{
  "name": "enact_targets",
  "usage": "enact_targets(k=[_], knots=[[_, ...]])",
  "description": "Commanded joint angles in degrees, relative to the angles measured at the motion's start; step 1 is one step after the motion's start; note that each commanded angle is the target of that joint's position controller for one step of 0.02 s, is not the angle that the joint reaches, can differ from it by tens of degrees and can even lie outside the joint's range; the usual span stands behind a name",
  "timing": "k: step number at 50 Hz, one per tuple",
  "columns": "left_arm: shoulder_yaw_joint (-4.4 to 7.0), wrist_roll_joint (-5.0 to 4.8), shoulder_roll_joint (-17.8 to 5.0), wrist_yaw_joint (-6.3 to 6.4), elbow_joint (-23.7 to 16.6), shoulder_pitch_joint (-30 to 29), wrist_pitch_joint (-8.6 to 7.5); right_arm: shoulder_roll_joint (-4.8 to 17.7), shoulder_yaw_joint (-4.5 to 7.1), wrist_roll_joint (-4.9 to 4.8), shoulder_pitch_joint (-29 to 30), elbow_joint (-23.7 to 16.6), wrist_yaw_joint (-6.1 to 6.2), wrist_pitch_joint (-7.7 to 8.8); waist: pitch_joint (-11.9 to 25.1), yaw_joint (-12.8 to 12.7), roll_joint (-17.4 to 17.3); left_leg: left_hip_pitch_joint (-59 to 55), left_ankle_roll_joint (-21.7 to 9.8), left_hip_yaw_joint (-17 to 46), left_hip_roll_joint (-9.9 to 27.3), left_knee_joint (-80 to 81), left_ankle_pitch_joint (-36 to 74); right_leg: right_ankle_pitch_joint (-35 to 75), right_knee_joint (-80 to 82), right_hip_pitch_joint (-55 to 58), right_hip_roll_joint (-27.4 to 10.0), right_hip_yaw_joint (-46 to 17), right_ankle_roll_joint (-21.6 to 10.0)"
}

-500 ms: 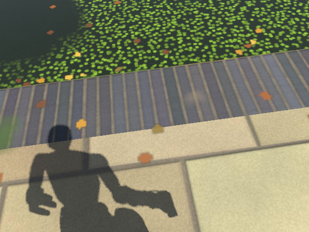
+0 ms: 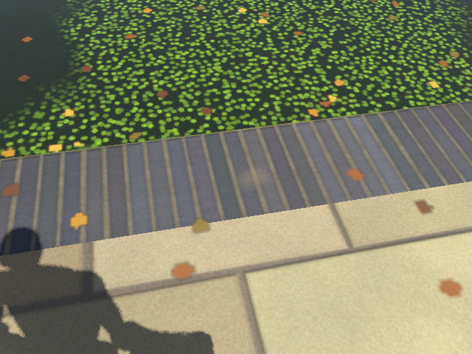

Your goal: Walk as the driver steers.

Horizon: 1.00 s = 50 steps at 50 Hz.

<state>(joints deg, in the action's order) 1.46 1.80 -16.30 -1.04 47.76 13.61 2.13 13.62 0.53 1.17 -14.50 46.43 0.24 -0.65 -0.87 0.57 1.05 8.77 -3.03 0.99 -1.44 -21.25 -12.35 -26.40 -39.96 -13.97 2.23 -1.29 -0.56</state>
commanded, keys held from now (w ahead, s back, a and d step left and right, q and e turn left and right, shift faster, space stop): w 0.96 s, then w+q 0.04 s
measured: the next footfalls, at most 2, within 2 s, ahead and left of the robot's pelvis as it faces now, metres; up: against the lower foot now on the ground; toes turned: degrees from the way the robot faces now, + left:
right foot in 0.12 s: +0.04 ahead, -0.11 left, +0.00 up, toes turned +0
left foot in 0.56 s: +0.38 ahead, +0.08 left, +0.00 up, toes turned +3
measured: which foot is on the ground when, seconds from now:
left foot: down 0.00-0.12, up 0.14-0.54, down 0.56-1.00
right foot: up 0.00-0.10, down 0.12-0.58, up 0.60-1.00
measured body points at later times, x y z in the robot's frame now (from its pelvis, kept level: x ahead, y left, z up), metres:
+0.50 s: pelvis +0.17 -0.01 -0.02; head +0.21 -0.02 +0.43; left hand +0.08 +0.24 -0.15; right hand +0.38 -0.24 -0.12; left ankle +0.33 +0.09 -0.72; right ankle +0.00 -0.11 -0.75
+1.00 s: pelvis +0.45 +0.01 -0.01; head +0.48 +0.01 +0.44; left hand +0.63 +0.23 -0.13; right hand +0.38 -0.23 -0.15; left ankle +0.34 +0.08 -0.75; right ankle +0.62 -0.12 -0.71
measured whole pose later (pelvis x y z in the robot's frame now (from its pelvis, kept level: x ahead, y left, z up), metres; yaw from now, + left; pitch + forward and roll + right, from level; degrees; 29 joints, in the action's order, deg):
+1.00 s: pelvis +0.45 +0.01 -0.01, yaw +0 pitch +0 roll +2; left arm 0.6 1.7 -12.7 -2.2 49.9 2.2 -1.9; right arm 11.5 1.3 0.7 -25.8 58.1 -0.3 5.1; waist -3.0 3.5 2.1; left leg -4.6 -4.6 -4.0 -5.4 -10.1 -15.3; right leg 0.0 -36.3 -34.7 -4.7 2.7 -1.9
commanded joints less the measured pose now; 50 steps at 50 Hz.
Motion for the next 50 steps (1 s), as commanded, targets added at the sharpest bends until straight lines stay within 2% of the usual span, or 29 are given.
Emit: enact_targets(k=[1, 2, 4, 5, 6, 7, 8, 9, 10, 12, 14, 18, 20, 23, 25, 26, 27, 28, 29, 30, 31, 32, 33, 35, 38, 41, 45, 49, 50], knots=[[0.67, -0.14, -3.76, -0.26, -3.94, -4.55, -2.2, 11.15, 3.7, 0.04, -2.96, -0.55, -0.15, 0.79, -3.01, 1.85, -8.63, -4.25, -9.88, 17.63, 13.93, 12.6, -16.58, -0.53, 3.87, -8.22, -0.2, 2.37, -1.03], [0.58, -0.26, -3.47, -0.19, -3.31, -3.34, -2.62, 11.1, 3.88, -0.08, -1.96, -0.48, -0.29, 0.95, -2.62, 0.96, -8.54, -1.97, -9.59, 16.23, 13.19, 12.16, -15.29, 1.07, 7.26, -4.31, 0.02, 2.98, -1.87], [0.43, -0.28, -2.38, 0.27, -0.66, 2.26, -3.31, 10.94, 4.23, -0.72, 0.84, -0.51, -0.54, 0.86, -2.22, -2.68, -7.36, 6.22, -7.84, 12.04, 10.45, 8.58, -15.22, 10.53, 18.99, 8.67, 1.14, 5.59, -3.77], [0.77, -0.11, -3.35, 0.77, 0.93, 5.9, -3.66, 9.69, 4.08, -0.75, 1.47, -0.59, -0.58, 1.02, -1.59, -4.33, -5.32, 13.5, -6.27, 10.32, 8.71, 4.32, -17.23, 11.18, 20.73, 17.56, 0.84, 4.06, -4.4], [1.44, 0.25, -6.51, 1.41, 2.23, 11.24, -4.22, 6.43, 3.14, -0.45, 4.07, -2.17, -0.78, 1.53, -0.41, -6.96, 1.18, 23.42, -3.87, 6.19, 5.28, -5.67, -18.82, 1.92, 25.08, 26.07, -7.13, -6.56, -5.76], [2.78, -0.03, -12.48, 1.76, 2.39, 15.47, -4.48, 2.17, 1.84, -0.59, 7.04, -4.95, -1.08, 2.15, 0.55, -9.03, 12.23, 33.05, -1.31, -2.48, -1.57, -21.21, -18.69, -16.81, 33.98, 28.52, -21.11, -28.36, -9.91], [3.47, 0.08, -13.64, 1.72, 3.67, 14.74, -4.36, 7.43, 2.98, 0.53, 9.54, -5.82, -0.83, 2.3, -7.36, -8.13, 7.65, 37.08, -1.75, 0.05, 0.91, -28.08, -16.93, -19.55, 36.65, 19.46, -25.41, -34.11, -14.41], [2.6, -0.19, -10.19, 1.44, 2.63, 10.21, -4.69, 8.72, 3.49, 0.31, 7.58, -4.65, -1.35, 2.47, -9.99, -4.65, 3.98, 37.02, -1.86, 2.07, 3.31, -31.4, -11.85, -16.81, 36.25, 17.47, -22.28, -30.12, -14.07], [1.96, -0.44, -7.86, 1.14, 1.89, 7.4, -5.22, 8.65, 3.5, 0.17, 4.79, -3.04, -2.01, 2.76, -9.16, -2.81, 3.83, 35.65, -1.51, 2.0, 4.18, -32.09, -8.08, -10.62, 36.4, 17.08, -19.0, -24.95, -12.25], [1.36, -0.6, -6.14, 1.11, 2.21, 7.14, -6.25, 8.35, 3.46, 1.01, 3.34, -1.52, -2.83, 2.84, -6.35, -1.84, 4.19, 33.27, -0.27, -0.23, 5.05, -33.97, -2.82, 4.21, 36.18, 17.9, -14.78, -16.24, -10.41], [1.12, -0.93, -5.51, 0.84, 3.95, 9.78, -6.88, 6.81, 3.01, 1.33, 5.09, -2.01, -3.17, 2.61, -5.05, -2.0, 3.83, 33.75, 0.82, -1.88, 5.24, -35.14, 0.28, 16.87, 34.91, 18.29, -13.18, -11.36, -10.38], [0.71, -1.03, -4.8, 0.76, 6.66, 13.29, -6.94, 5.03, 1.94, 1.08, 13.51, -5.29, -3.39, 2.39, -6.65, -3.46, 3.91, 33.64, 2.67, -4.92, 5.06, -28.01, 4.65, 31.63, 33.98, 15.8, -11.76, -6.22, -10.73], [0.67, -0.92, -5.18, 0.91, 7.78, 14.61, -6.99, 4.18, 1.32, 0.78, 17.18, -6.71, -3.5, 2.42, -7.2, -4.28, 4.4, 30.51, 2.26, -6.09, 4.3, -21.93, 6.74, 35.95, 33.65, 14.83, -11.76, -4.83, -10.5], [0.78, -0.85, -6.18, 1.31, 9.24, 15.24, -7.06, 4.63, 1.17, 0.54, 18.82, -7.74, -3.11, 2.47, -7.39, -3.8, 4.67, 25.64, -0.09, -6.81, 2.85, -15.29, 7.01, 42.82, 32.68, 16.72, -13.67, -4.28, -9.95], [0.86, -0.84, -6.89, 1.6, 9.57, 13.47, -7.12, 5.54, 1.61, 0.54, 14.92, -6.73, -2.34, 2.7, -5.11, -1.11, 4.81, 18.38, -2.29, -7.34, 0.66, -12.73, 4.88, 57.2, 27.21, 18.12, -14.21, -2.73, -8.59], [1.03, -0.66, -7.45, 1.75, 9.75, 12.83, -6.99, 6.65, 2.19, 0.53, 9.57, -4.98, -1.76, 2.95, -1.81, 1.4, 4.92, 12.14, -3.32, -7.42, -1.02, -11.89, 3.2, 65.83, 20.45, 18.86, -14.03, -1.92, -7.67], [1.13, -0.71, -7.73, 1.8, 9.76, 12.03, -6.66, 7.76, 2.9, 0.58, 0.36, -1.77, -1.15, 3.39, 3.23, 5.41, 3.84, 1.56, -4.58, -7.87, -2.55, -8.32, 4.18, 68.36, 9.85, 17.25, -12.63, -0.4, -6.69], [0.84, -0.9, -7.08, 1.71, 9.26, 11.99, -6.68, 10.28, 3.91, 1.47, -9.07, 1.08, -0.3, 3.9, 8.57, 8.95, 2.09, -13.1, -6.41, -2.55, 2.64, -7.4, 2.14, 56.05, -3.73, 7.7, -10.39, 0.68, -5.91], [-0.59, -2.14, -0.47, 1.16, 7.17, 16.54, -6.76, 16.53, 5.4, 2.76, -15.08, 1.89, 0.23, 4.04, 16.96, 7.28, -10.19, -28.37, -11.49, 22.87, 20.6, -4.41, -9.61, 21.62, -25.8, -9.57, -2.5, 3.78, -3.73], [0.6, -1.5, -3.63, 1.08, 8.07, 17.36, -6.78, 16.04, 5.34, 0.78, -13.32, 2.3, -0.54, 3.59, 19.03, 5.94, -11.41, -26.68, -15.26, 42.32, 25.44, 5.6, -10.56, -2.15, -36.32, -17.38, 3.15, -2.86, -4.3], [1.39, -0.79, -5.6, 1.07, 6.67, 12.32, -6.65, 13.22, 4.85, -0.48, -5.97, 1.73, -0.71, 3.52, 8.38, 2.76, -7.28, -17.77, -13.72, 33.44, 22.95, 6.62, -13.85, 2.82, -37.49, -21.2, -1.42, -4.29, -5.05], [1.13, -0.64, -4.85, 0.66, 5.97, 9.09, -6.97, 8.93, 3.82, -0.62, -1.35, 0.98, -1.01, 3.91, 2.45, 1.65, -3.92, -9.21, -12.73, 25.59, 20.54, 8.72, -10.54, 7.44, -34.29, -20.5, -3.84, -3.13, -5.24], [0.97, -0.65, -3.26, 0.43, 6.01, 8.11, -6.83, 6.8, 3.22, -0.33, 0.47, 1.28, -1.09, 4.41, -0.3, -0.05, -3.24, -3.86, -10.97, 19.79, 17.5, 10.57, -5.97, 9.5, -30.72, -18.29, -5.8, -2.5, -5.2], [0.66, 0.36, -1.53, -0.21, 6.82, 9.63, -5.39, 4.87, 2.54, -0.28, 0.14, 2.84, -0.93, 5.31, -1.21, -2.47, -4.44, 2.22, -9.47, 12.68, 14.32, 12.48, 2.43, 10.51, -26.88, -13.29, -7.2, -1.79, -4.13], [0.62, 0.39, -0.6, -0.88, 5.55, 5.99, -4.34, 5.83, 2.78, -0.62, -3.76, 5.23, -1.03, 6.49, -2.37, -2.84, -4.06, 2.52, -10.14, 8.14, 13.19, 14.84, 8.04, 13.79, -22.76, -16.48, -8.16, 0.12, -2.75], [0.61, 0.43, -0.77, -1.13, 2.73, -2.36, -4.14, 5.72, 2.65, -0.76, -7.16, 6.89, -0.97, 6.49, -4.74, -1.27, -3.59, 0.0, -9.8, 5.35, 11.82, 16.63, 9.88, 20.33, -15.17, -22.91, -9.22, 1.8, -1.13], [-0.19, -0.08, 0.77, -1.36, -0.16, -11.28, -4.64, 5.78, 2.41, -0.87, -10.68, 8.59, -0.77, 6.49, -5.17, 1.01, -3.83, -2.59, -8.24, 1.65, 10.26, 15.55, 17.41, 27.72, -1.64, -21.32, -7.48, 4.42, -0.43], [-0.23, -0.17, 0.09, -1.06, -2.45, -17.21, -4.91, 5.98, 2.28, -0.33, -14.82, 10.62, -0.16, 6.15, -5.5, 2.98, -4.04, -10.02, -8.24, 2.38, 12.48, 12.72, 24.85, 27.16, 4.72, -21.18, -5.83, 5.15, -1.58], [-0.07, -0.13, -0.31, -0.96, -3.03, -17.81, -5.07, 6.25, 2.31, -0.15, -15.13, 11.0, 0.08, 5.95, -5.58, 2.75, -4.06, -12.19, -8.32, 3.27, 13.3, 11.23, 27.63, 25.36, 5.76, -21.38, -5.46, 4.74, -2.02]])
Velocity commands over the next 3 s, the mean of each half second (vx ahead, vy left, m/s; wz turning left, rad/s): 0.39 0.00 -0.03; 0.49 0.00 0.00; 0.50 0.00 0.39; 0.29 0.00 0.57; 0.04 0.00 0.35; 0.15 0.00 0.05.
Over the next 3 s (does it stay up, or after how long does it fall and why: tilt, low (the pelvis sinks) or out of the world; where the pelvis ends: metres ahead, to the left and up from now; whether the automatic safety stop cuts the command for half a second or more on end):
stays up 1.02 0.09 -0.01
